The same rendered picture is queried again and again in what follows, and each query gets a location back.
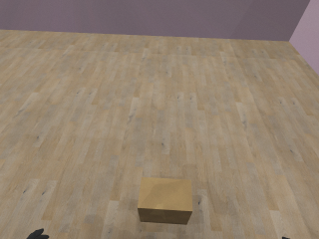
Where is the left robot hand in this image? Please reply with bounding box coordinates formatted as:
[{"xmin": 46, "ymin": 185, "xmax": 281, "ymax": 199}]
[{"xmin": 27, "ymin": 228, "xmax": 50, "ymax": 239}]

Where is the carton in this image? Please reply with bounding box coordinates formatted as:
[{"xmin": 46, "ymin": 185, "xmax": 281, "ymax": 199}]
[{"xmin": 138, "ymin": 177, "xmax": 193, "ymax": 225}]

